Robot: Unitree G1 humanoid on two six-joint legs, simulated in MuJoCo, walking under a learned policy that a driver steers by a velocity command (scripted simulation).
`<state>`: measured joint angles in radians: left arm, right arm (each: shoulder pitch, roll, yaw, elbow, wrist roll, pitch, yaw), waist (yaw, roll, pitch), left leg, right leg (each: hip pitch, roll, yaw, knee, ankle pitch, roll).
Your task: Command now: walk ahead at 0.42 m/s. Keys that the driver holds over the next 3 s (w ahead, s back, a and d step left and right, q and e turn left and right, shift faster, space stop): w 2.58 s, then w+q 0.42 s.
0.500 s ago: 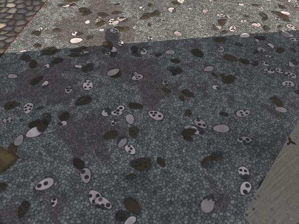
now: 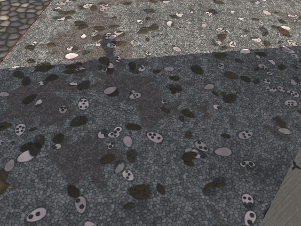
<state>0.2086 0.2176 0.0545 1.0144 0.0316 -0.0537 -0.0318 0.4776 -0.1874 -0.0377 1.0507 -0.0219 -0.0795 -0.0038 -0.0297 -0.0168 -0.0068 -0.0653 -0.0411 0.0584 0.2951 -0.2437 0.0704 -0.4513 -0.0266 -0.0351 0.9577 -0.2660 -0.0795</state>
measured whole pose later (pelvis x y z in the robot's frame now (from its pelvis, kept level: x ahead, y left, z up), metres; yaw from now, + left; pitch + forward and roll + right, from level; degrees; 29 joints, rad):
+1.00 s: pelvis +0.54 -0.02 -0.01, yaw +0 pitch +0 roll +0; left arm 0.33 0.21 0.05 1.01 0.02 -0.08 0.00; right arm 0.19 -0.21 -0.06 0.97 -0.02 -0.07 0.01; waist 0.02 -0.02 0.06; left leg -0.28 -0.06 0.12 0.45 -0.16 0.10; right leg -0.35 -0.01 0.00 1.17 -0.32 -0.09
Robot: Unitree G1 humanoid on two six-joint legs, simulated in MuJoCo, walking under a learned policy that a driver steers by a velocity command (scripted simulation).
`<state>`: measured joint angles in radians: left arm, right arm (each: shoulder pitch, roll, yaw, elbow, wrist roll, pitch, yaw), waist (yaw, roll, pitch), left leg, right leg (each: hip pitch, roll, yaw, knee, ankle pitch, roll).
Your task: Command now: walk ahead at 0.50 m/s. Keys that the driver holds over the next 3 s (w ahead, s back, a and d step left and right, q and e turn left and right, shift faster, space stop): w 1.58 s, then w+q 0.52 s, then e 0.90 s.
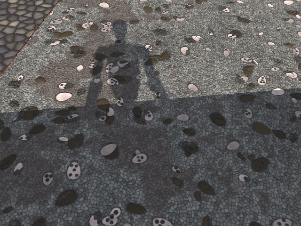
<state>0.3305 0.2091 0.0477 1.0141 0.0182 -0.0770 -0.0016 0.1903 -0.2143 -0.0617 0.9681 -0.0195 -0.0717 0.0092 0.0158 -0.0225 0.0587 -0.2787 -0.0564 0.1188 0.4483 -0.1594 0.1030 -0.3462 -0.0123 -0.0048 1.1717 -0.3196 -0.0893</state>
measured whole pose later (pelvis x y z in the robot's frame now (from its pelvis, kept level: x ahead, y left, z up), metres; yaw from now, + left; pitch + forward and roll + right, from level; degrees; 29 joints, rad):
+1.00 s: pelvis +0.55 -0.02 -0.01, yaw +0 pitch +1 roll -1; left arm 0.46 0.18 0.04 1.08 0.01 -0.08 0.01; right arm 0.01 -0.19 -0.04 0.87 -0.04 -0.08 0.01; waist 0.05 0.00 0.06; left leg -0.44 -0.01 0.11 0.53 -0.10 0.11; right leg 0.06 0.03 -0.08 0.50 -0.43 -0.05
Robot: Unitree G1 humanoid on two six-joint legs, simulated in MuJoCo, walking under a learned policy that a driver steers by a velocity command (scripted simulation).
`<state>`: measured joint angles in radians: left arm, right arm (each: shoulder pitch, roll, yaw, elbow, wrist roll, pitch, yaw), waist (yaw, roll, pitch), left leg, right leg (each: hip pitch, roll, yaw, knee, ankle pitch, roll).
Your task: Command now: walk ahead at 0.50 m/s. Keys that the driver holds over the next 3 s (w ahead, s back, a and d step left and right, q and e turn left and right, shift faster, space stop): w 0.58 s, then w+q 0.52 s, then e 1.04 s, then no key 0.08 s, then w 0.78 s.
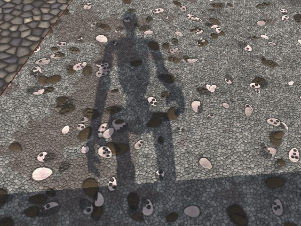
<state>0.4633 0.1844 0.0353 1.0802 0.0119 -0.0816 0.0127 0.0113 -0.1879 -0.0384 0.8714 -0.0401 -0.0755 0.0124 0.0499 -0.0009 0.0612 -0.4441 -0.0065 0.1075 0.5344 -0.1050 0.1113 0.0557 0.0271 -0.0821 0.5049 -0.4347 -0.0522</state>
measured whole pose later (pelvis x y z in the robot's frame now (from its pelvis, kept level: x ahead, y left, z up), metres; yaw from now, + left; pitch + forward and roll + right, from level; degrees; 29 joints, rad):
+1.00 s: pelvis +0.53 -0.02 +0.01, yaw +11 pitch +0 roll -1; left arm 0.41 0.18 0.04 1.03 0.02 -0.11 0.03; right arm 0.09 -0.20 -0.04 0.89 -0.03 -0.02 0.05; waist 0.03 0.03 0.05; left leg -0.60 0.06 0.10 0.67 -0.03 0.09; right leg 0.11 0.05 -0.26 0.20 -0.32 -0.04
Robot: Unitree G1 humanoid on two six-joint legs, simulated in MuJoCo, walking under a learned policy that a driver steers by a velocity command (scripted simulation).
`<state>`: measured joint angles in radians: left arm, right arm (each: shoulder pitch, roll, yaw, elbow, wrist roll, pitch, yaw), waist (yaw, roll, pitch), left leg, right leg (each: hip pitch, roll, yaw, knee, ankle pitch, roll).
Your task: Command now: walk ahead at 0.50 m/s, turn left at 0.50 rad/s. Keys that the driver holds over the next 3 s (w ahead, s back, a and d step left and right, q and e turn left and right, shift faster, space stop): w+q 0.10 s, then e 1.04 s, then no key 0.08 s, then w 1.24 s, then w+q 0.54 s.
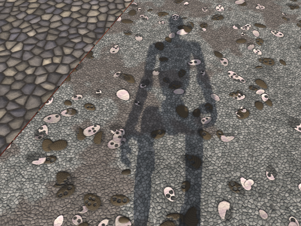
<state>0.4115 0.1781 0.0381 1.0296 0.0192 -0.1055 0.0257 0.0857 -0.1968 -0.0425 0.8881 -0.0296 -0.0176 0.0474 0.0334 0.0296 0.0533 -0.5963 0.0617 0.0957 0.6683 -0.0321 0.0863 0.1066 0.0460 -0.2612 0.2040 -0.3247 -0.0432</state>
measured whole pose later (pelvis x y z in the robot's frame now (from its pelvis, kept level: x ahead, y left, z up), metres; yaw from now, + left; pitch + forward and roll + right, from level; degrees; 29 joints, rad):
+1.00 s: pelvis +0.27 +0.03 +0.00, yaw -18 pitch +2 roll +1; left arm 0.22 0.28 0.09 0.81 0.02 0.04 0.00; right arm 0.16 -0.25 -0.05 0.81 -0.01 0.04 -0.04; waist 0.04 0.00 0.04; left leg -0.43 0.01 -0.07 0.83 -0.41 -0.05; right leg -0.34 0.12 0.11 0.44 -0.12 -0.08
